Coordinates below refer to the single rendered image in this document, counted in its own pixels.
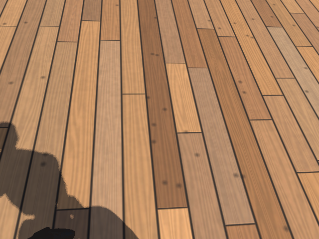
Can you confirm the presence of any robot left hand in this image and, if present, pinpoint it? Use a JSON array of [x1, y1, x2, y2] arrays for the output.
[[28, 227, 76, 239]]

